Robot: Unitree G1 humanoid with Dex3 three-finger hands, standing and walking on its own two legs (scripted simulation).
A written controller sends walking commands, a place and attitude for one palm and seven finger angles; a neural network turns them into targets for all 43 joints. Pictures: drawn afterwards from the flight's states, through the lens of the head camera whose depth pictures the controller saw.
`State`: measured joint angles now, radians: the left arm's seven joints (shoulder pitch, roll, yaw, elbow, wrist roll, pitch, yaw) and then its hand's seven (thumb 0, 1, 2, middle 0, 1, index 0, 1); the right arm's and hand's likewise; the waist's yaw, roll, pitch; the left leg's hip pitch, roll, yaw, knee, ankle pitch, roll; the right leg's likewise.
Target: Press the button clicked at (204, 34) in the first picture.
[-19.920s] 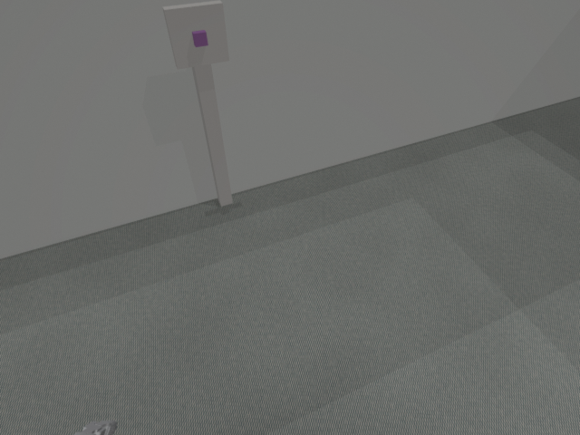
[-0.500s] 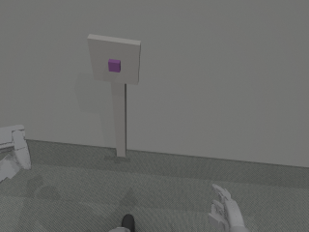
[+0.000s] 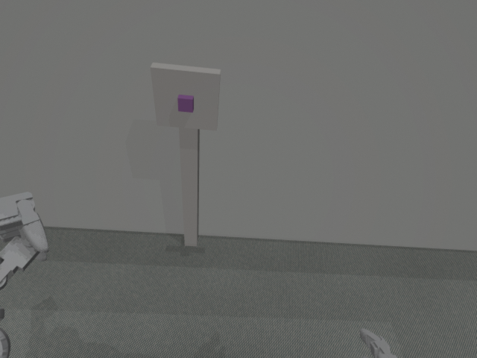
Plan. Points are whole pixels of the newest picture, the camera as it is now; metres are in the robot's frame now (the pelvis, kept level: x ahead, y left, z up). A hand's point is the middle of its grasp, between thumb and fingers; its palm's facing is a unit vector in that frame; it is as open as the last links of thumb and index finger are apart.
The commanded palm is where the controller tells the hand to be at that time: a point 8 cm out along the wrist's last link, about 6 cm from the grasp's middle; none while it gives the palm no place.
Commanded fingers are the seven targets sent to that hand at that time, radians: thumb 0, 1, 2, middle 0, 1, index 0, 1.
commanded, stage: stop stepping back and stand still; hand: left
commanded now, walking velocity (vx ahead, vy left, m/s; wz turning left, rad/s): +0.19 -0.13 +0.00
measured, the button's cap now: (186, 103) +0.74 +0.19 +0.04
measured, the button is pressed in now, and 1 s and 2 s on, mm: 0 0 0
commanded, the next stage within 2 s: let the arm hang, fingers relaxed in 0.28 s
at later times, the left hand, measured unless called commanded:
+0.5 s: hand (59, 326) +0.16 +0.28 +0.00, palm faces +0.24 -0.89 -0.39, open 3.0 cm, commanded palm none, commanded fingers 0.00 0.90 0.90 -1.04 -1.22 -1.04 -1.22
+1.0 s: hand out of the picture -0.10 +0.24 -0.16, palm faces +0.09 -0.97 -0.22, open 5.9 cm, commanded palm none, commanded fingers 0.00 0.90 0.90 -0.20 -0.30 -0.20 -0.30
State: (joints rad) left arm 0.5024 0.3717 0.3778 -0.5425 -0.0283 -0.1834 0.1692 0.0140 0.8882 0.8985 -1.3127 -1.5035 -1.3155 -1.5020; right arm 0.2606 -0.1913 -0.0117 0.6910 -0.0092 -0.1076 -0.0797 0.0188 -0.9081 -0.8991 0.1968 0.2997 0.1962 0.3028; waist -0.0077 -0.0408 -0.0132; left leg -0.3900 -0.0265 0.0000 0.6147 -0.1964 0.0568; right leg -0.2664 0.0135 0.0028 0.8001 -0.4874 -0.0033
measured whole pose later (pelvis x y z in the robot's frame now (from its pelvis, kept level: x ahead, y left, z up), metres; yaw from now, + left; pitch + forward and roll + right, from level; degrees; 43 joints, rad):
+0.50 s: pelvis -0.03 +0.03 -0.01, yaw +4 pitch +0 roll +0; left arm 0.34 0.27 0.15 0.12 0.04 -0.02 0.04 0.00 0.90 0.90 -1.27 -1.47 -1.27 -1.47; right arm 0.23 -0.30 -0.04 0.75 -0.03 -0.02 0.00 0.01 -0.91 -0.90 0.20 0.30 0.20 0.30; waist 0.00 0.05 -0.04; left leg -0.40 0.04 0.04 0.70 -0.32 0.00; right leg -0.31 -0.07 -0.14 0.71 -0.39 0.00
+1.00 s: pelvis -0.03 +0.06 +0.02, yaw +3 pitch -2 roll +0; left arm 0.34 0.18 0.01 1.18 0.01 0.03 0.02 0.01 0.91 0.90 -0.46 -0.61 -0.46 -0.60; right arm 0.26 -0.16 0.00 1.10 -0.02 0.02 -0.02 0.01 -0.92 -0.90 0.20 0.30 0.20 0.30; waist 0.02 0.01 0.07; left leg -0.21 -0.01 0.09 0.41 -0.17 0.04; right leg -0.13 -0.09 -0.11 0.41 -0.24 0.04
